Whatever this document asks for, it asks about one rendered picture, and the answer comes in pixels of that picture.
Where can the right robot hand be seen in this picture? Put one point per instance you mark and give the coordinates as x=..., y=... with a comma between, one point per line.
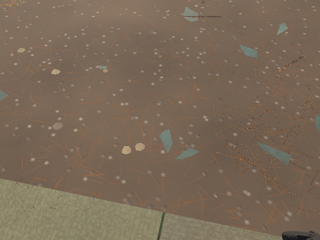
x=300, y=235

